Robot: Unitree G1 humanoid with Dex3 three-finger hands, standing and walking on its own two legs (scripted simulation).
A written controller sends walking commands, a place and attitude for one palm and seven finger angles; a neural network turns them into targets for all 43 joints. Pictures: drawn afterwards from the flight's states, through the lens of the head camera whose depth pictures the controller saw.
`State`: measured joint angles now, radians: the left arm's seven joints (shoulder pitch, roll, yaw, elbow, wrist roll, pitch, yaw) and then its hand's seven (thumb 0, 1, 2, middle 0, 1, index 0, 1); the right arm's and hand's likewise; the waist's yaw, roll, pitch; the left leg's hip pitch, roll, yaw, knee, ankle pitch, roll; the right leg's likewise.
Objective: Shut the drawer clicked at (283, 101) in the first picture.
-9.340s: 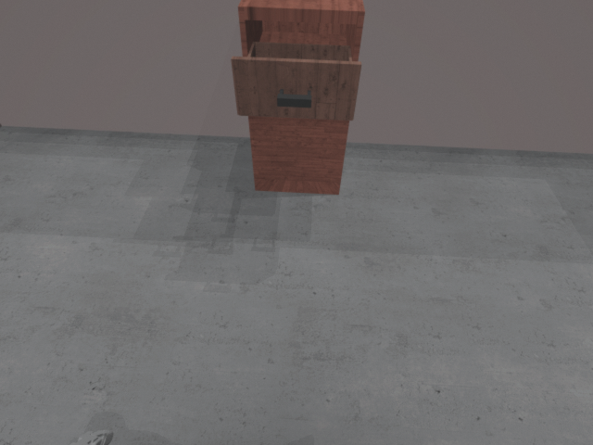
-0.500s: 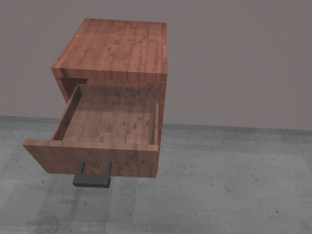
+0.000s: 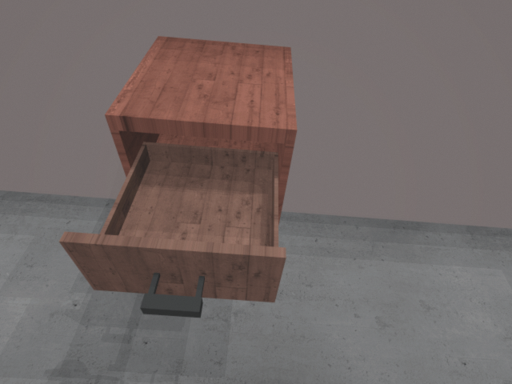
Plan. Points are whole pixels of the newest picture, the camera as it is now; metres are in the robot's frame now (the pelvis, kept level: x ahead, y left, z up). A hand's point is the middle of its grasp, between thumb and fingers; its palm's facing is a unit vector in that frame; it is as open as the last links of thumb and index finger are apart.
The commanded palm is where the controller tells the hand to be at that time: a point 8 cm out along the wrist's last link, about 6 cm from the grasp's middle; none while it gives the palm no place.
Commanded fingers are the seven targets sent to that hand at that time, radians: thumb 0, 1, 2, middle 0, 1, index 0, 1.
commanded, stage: look again from close up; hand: left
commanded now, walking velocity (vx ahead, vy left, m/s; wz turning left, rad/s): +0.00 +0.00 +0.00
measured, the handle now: (175, 292) +0.28 +0.16 -0.06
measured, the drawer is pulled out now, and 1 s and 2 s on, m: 0.30 0.30 0.30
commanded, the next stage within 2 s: raise the hand and make a fist in 0.10 s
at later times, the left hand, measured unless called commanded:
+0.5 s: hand (140, 363) +0.16 +0.18 -0.02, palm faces +0.16 -0.99 +0.00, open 6.6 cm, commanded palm +0.09 +0.21 -0.05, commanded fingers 0.00 0.90 0.90 -0.52 -0.65 -0.52 -0.65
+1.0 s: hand out of the picture +0.13 +0.15 -0.02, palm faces +0.02 -1.00 -0.03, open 4.0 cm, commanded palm +0.07 +0.20 -0.01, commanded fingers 0.00 0.90 0.90 -1.02 -1.19 -1.02 -1.19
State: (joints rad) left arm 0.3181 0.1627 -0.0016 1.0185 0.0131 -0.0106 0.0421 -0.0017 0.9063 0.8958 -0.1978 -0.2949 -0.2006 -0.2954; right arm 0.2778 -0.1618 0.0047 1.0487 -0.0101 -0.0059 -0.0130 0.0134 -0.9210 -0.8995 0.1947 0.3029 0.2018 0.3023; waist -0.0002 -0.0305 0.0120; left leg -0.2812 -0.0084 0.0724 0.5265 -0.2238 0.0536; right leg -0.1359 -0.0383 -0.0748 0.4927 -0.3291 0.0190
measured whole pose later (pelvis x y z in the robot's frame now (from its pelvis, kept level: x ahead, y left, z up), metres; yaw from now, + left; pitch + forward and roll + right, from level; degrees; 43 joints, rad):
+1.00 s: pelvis -0.02 -0.03 -0.08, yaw +2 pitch +12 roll -2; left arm 0.72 0.21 0.10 -0.23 -0.27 -0.37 -0.26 0.01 0.90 0.90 -0.82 -0.97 -0.83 -0.98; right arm 0.24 -0.17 -0.01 0.52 0.05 -0.15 -0.04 0.02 -0.90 -0.90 0.20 0.30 0.21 0.30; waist 0.01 0.04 -0.16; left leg -0.90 0.03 0.00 1.12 -0.44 0.01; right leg -0.76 0.04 -0.12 1.10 -0.57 -0.06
